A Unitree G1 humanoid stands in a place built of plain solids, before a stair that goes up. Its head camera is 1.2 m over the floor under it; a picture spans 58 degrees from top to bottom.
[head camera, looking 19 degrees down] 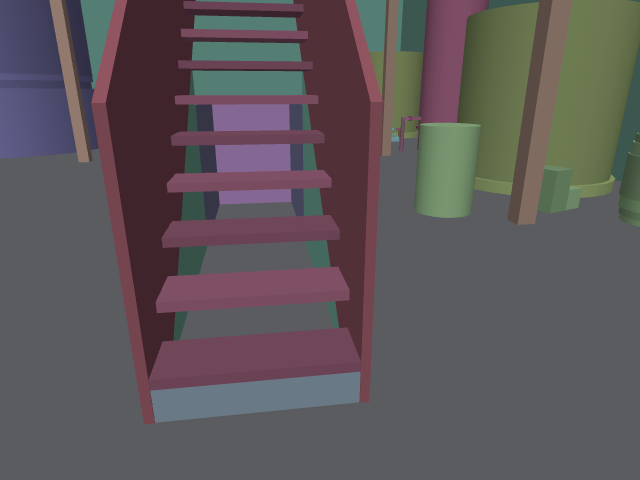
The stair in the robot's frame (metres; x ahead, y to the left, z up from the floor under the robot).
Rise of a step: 0.20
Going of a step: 0.24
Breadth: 0.88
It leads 8 degrees to the left of straight ahead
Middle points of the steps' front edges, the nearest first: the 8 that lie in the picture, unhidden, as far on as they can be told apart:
1.39 0.23 0.20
1.63 0.27 0.39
1.86 0.30 0.59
2.10 0.34 0.78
2.33 0.37 0.98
2.57 0.41 1.18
2.81 0.44 1.37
3.04 0.47 1.57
